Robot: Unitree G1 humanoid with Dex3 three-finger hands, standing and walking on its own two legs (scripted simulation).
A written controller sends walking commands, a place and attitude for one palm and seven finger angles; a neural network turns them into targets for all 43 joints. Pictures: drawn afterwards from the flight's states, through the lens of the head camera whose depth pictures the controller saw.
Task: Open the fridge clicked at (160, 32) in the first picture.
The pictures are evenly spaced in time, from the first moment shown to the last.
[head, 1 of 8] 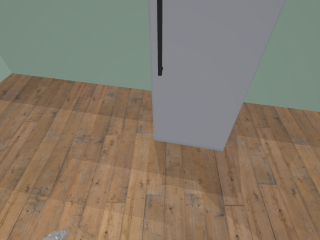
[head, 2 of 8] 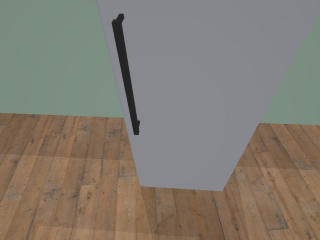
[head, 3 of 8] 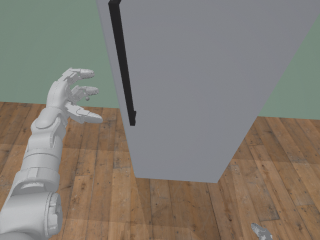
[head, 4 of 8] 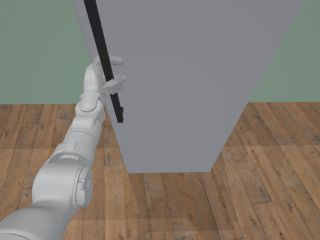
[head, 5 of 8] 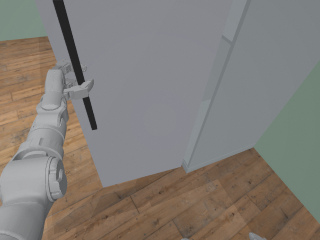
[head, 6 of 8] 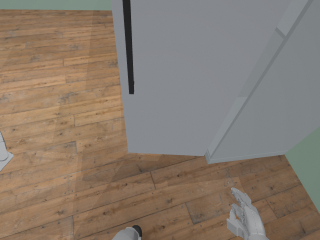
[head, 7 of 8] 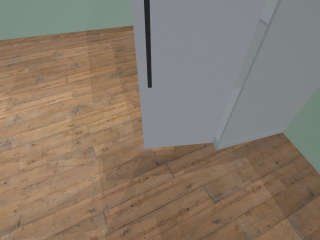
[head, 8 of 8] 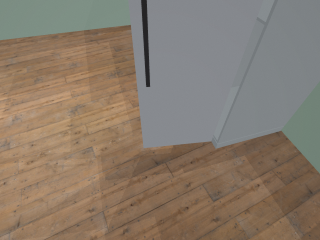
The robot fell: no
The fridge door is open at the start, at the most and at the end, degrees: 0 87 80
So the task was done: yes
